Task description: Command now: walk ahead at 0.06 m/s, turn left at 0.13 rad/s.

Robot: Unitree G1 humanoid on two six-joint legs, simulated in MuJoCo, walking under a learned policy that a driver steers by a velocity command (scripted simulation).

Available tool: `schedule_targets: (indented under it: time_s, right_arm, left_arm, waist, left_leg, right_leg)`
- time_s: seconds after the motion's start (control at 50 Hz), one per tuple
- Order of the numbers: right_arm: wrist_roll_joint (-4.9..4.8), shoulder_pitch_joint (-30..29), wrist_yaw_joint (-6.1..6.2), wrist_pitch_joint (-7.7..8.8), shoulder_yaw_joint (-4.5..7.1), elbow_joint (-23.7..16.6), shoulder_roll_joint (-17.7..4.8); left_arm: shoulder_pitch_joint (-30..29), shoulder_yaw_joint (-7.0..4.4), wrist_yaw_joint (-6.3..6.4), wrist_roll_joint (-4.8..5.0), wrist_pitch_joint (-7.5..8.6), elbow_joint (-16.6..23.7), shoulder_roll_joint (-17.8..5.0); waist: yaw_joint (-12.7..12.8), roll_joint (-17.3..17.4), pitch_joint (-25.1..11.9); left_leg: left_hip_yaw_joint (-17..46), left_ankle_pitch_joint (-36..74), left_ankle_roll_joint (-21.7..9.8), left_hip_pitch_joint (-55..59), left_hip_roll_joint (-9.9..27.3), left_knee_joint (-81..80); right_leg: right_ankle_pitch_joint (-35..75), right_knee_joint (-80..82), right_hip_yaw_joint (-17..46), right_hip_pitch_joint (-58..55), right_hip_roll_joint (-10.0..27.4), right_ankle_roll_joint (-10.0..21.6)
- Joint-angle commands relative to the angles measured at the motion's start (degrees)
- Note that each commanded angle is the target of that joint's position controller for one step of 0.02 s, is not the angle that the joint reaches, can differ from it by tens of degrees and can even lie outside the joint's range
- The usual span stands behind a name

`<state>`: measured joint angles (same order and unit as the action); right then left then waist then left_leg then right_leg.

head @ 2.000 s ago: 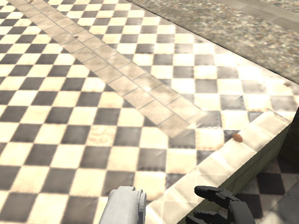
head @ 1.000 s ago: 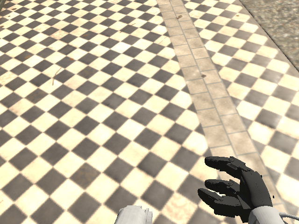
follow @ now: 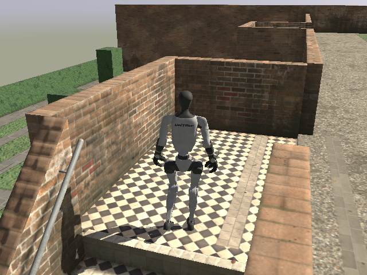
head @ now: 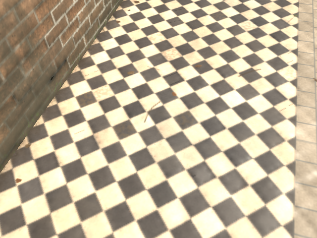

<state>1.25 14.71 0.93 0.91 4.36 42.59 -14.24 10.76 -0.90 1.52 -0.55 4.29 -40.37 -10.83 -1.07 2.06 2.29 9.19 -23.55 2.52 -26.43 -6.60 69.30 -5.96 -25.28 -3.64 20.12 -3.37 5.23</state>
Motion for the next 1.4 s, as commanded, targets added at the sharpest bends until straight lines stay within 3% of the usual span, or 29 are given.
schedule_targets:
  time_s: [0.02, 0.12, 0.2, 0.24, 0.26, 0.28, 0.3, 0.36, 0.42, 0.5, 0.56, 0.6, 0.7, 0.76, 0.78, 0.8, 0.82, 0.86, 0.92, 1.02, 1.14, 1.18, 1.22, 1.24, 1.26, 1.28, 1.3, 1.32, 1.4]
  right_arm:
    - [0.6, 10.8, -0.52, -2.08, 0.24, 0.6, -1.6]
    - [0.07, 1.8, -0.2, -3.41, -1.18, -0.7, -0.9]
    - [-0.08, 3.1, 0.08, -1.73, -1.6, 0.2, -0.4]
    - [0.91, 0.8, 0.79, 0.23, -1.39, -2.5, -4.4]
    - [0.1, -2.4, 1.07, 0.55, -1.47, -2.9, -4.1]
    - [-0.19, -4.9, 1.08, 0.87, -2.57, -3.4, -0.4]
    - [-0.31, -5.2, 1.14, 1.16, -2.84, -2.9, 0.4]
    - [-0.91, -1.5, 1.35, 1.49, -2.42, -1.8, -0.4]
    - [-0.55, 1.3, 1.13, 1.12, -2.07, -1.6, -0.3]
    - [-0.45, 1.7, 1.13, 1.27, -1.92, -1.6, -0.2]
    - [0.04, 4.2, 0.79, 0.97, -1.52, -1.1, -1.0]
    - [0.2, 4.2, 0.53, 0.97, -1.2, -1.9, -2.0]
    - [-0.62, 5.7, -0.01, 2.26, 0.45, -1.4, -5.5]
    - [-0.99, -0.5, -0.73, 2.64, -0.33, -3.7, -2.9]
    - [-1.13, -4.1, -0.78, 3.05, -1.04, -5.6, -0.4]
    - [-0.13, -4.4, -0.6, 3.09, -0.7, -6.6, -1.8]
    - [0.68, -3.2, -0.69, 2.76, 0.07, -6.1, -4.6]
    - [0.8, -2.4, -1.58, 2.76, -0.24, -5.3, -3.4]
    - [1.22, -3.6, -2.92, 2.15, -0.52, -5.2, -2.9]
    - [0.94, -12.0, -3.82, 1.59, -1.5, -8.0, -1.6]
    - [0.18, -18.9, -3.43, 1.62, -1.86, -10.8, -2.3]
    - [0.34, -15.4, -2.56, 1.67, -1.39, -10.0, -3.1]
    - [0.91, -2.2, -1.31, 2.22, -0.06, -6.1, -5.2]
    - [2.02, 7.3, -0.49, 2.7, 0.96, -3.9, -7.8]
    - [3.25, 13.8, 0.06, 2.94, 2.04, -3.5, -13.2]
    - [1.54, 12.1, -0.55, 2.32, 1.95, -3.3, -13.1]
    - [0.24, 5.6, -0.67, 1.9, 1.35, -3.5, -9.6]
    - [-0.15, 2.2, -0.9, 2.38, 0.36, -3.6, -6.0]
    - [-0.08, 2.5, -1.05, 4.88, -0.7, -0.4, -3.0]
  left_arm:
    - [-0.2, -0.11, -0.28, -0.48, 1.44, 3.8, -4.1]
    - [4.2, -1.16, -0.52, -0.76, -0.82, 3.7, -6.2]
    - [6.4, -1.94, 0.04, 0.17, -2.9, 3.5, -7.2]
    - [7.8, -1.5, 0.26, 0.5, -2.87, 4.2, -4.7]
    - [7.9, -1.26, 0.16, 1.01, -2.82, 4.0, -3.2]
    - [7.2, -1.15, -0.08, 0.47, -2.82, 3.4, -2.7]
    - [7.6, -1.14, -0.36, 0.04, -2.7, 2.8, -2.2]
    - [8.2, -2.18, -0.74, -0.43, -1.87, 2.0, -5.3]
    - [7.4, -2.11, -0.32, -0.1, -2.02, 1.2, -4.5]
    - [6.5, -2.16, 0.05, -0.03, -2.21, 0.9, -4.0]
    - [7.3, -2.69, -0.4, -0.18, -2.67, 0.5, -5.2]
    - [6.1, -2.9, -0.76, -0.17, -2.73, 1.2, -5.5]
    - [3.4, -2.89, -2.03, -0.89, -0.6, 3.0, -4.1]
    - [12.3, -3.44, -1.92, -0.59, 0.4, 1.2, -5.8]
    - [17.5, -4.51, -1.57, -0.58, 0.78, 0.1, -9.5]
    - [22.4, -5.74, -1.71, -0.87, 0.61, -1.0, -13.0]
    - [22.1, -5.38, -1.71, -1.21, 0.31, -1.2, -12.1]
    - [17.1, -4.32, -1.72, -1.17, 0.66, -0.4, -9.5]
    - [15.3, -3.16, -1.61, -0.42, 1.37, -1.6, -7.5]
    - [18.4, -2.5, -1.51, 0.01, 1.6, -4.8, -7.4]
    - [20.3, -2.49, -1.11, 0.11, 1.36, -8.0, -9.4]
    - [19.0, -2.6, -0.85, 0.08, 1.17, -8.8, -10.6]
    - [18.0, -2.98, -0.63, -0.01, 0.66, -9.2, -12.0]
    - [17.7, -2.76, -0.55, 0.17, 0.54, -8.4, -11.4]
    - [20.7, -1.64, -0.74, 0.74, 0.47, -6.1, -5.9]
    - [23.7, -2.31, -1.22, 0.81, 0.36, -6.1, -7.3]
    - [17.4, -2.93, -1.14, -0.41, -0.08, -5.1, -9.5]
    - [13.1, -2.69, -1.71, -0.72, -0.1, -4.3, -9.1]
    - [15.4, -2.23, -3.19, -1.49, -2.59, -6.2, -6.0]
  waist:
    - [-3.7, -7.9, -9.3]
    - [0.2, -12.4, -3.9]
    - [-1.0, -7.6, -1.2]
    - [0.6, 0.9, -0.6]
    - [2.4, 7.9, 0.5]
    - [3.1, 7.2, 0.8]
    - [3.9, 6.9, 0.3]
    - [3.1, 2.9, -1.1]
    - [1.5, -2.6, -0.6]
    - [1.5, -3.2, -1.9]
    - [1.1, -3.1, -1.2]
    - [0.6, -2.0, 1.9]
    - [0.2, 5.5, 3.2]
    - [6.1, -0.3, 3.6]
    - [8.7, -8.8, 3.8]
    - [9.8, -13.9, 3.3]
    - [7.8, -8.9, 3.5]
    - [4.5, -2.7, 2.2]
    - [3.3, -5.3, 0.4]
    - [4.1, -5.6, 2.2]
    - [4.9, -6.4, 4.8]
    - [2.6, -6.7, 2.8]
    - [-3.4, -6.4, -5.0]
    - [-7.4, -5.2, -11.0]
    - [-6.7, 5.2, -19.7]
    - [-4.2, 10.9, -21.9]
    - [-1.9, 3.1, -10.6]
    - [-1.3, -0.4, -5.0]
    - [3.1, 1.5, -1.5]
  left_leg:
    - [-4.1, 1.6, 0.2, 6.5, 1.6, -4.8]
    - [-8.4, -1.2, -1.7, 9.3, 3.7, -25.4]
    - [-8.6, 6.3, -5.8, 19.8, 3.5, -43.4]
    - [6.6, 5.9, -9.6, 19.7, 14.7, -51.1]
    - [11.6, 1.3, -11.8, 8.3, 19.0, -54.9]
    - [9.3, -1.3, -10.5, 2.2, 17.4, -56.0]
    - [6.3, -3.2, -8.4, 0.8, 14.4, -55.0]
    - [1.2, 2.1, -6.3, 4.2, 9.9, -50.9]
    - [-0.4, 8.2, -7.1, 10.6, 9.2, -47.5]
    - [-0.2, 10.7, -7.3, 10.8, 9.5, -47.5]
    - [-0.7, -8.6, -8.4, 9.3, 7.6, -47.9]
    - [1.6, -14.5, -10.1, 7.8, 8.6, -49.2]
    - [14.9, -15.8, -15.3, 14.6, 18.6, -58.2]
    - [6.1, -10.3, -11.0, -0.8, 12.4, -49.7]
    - [-3.3, -3.1, -8.0, -9.6, 5.4, -36.3]
    - [-9.3, -2.4, -6.6, -17.3, 3.0, -24.8]
    - [-7.8, -4.2, -6.7, -19.7, 4.5, -17.6]
    - [-6.4, 1.6, -6.3, -18.2, 7.6, -12.2]
    - [-8.8, 9.4, -4.6, -16.8, 8.8, -11.5]
    - [-12.1, 17.3, -2.7, -17.5, 9.5, -19.4]
    - [-13.9, 21.6, -5.7, -8.6, 7.9, -33.4]
    - [-15.0, 18.4, -7.9, -1.6, 5.5, -36.0]
    - [-15.5, 16.6, -10.7, 14.4, 2.3, -39.8]
    - [-9.6, 13.1, -13.0, 29.0, 7.9, -39.7]
    - [13.0, 2.5, -17.0, 42.3, 25.3, -41.4]
    - [38.2, 0.3, -22.5, 43.7, 31.9, -53.4]
    - [28.3, -4.5, -20.0, 34.8, 28.8, -54.9]
    - [18.7, -1.0, -18.3, 26.1, 26.4, -56.4]
    - [1.3, 14.6, -13.3, 13.3, 20.0, -61.8]
  right_leg:
    - [26.7, 9.1, 11.4, -2.6, 13.7, 7.8]
    - [-11.7, 13.5, 13.7, -0.1, 11.2, 6.6]
    - [-25.0, 12.0, 15.8, 6.5, 11.5, 4.0]
    - [-22.0, 5.5, 12.8, 9.3, 8.8, -1.3]
    - [-15.6, 1.2, 5.5, 2.0, 2.9, -2.9]
    - [-10.4, 0.1, 5.9, -6.7, 3.4, -2.7]
    - [-7.5, 1.5, 6.7, -10.5, 3.9, -2.5]
    - [-7.4, 4.1, 10.4, -10.8, 7.2, -1.5]
    - [-12.2, 6.9, 11.5, -4.4, 7.8, -1.1]
    - [-9.8, 6.2, 11.0, -6.3, 7.4, -1.1]
    - [-26.5, 5.9, 10.9, -4.4, 6.0, 0.1]
    - [-30.4, 4.3, 10.9, -1.0, 5.6, 1.0]
    - [-13.9, -6.3, 2.8, 3.0, 1.6, -0.4]
    - [-20.9, 2.6, 10.9, -15.9, 5.1, 2.1]
    - [-30.4, 10.7, 24.6, -23.7, 12.5, 5.0]
    - [-33.7, 16.7, 39.6, -28.4, 21.5, 8.5]
    - [-28.6, 16.1, 41.3, -27.7, 23.5, 10.4]
    - [-20.2, 16.0, 32.6, -24.4, 20.3, 9.3]
    - [-8.3, 17.8, 21.7, -22.4, 14.8, 6.4]
    - [12.3, 17.5, 12.6, -20.9, 12.1, 5.7]
    - [22.6, 16.8, 9.9, -21.0, 14.3, 4.9]
    - [38.0, 11.0, 8.3, -22.8, 14.8, 3.8]
    - [47.9, -5.4, 6.0, -21.8, 13.3, 2.0]
    - [35.6, -18.9, 5.0, -12.3, 11.7, 1.2]
    - [3.0, -39.9, 1.5, 1.5, 5.0, -0.2]
    - [-23.6, -52.4, 6.0, 13.4, -2.3, -0.6]
    - [-17.4, -53.5, 8.5, 18.2, 2.5, -0.1]
    - [-13.1, -50.2, 7.9, 16.8, 4.4, 0.0]
    - [-9.9, -42.4, 7.6, 8.4, 7.6, -1.1]
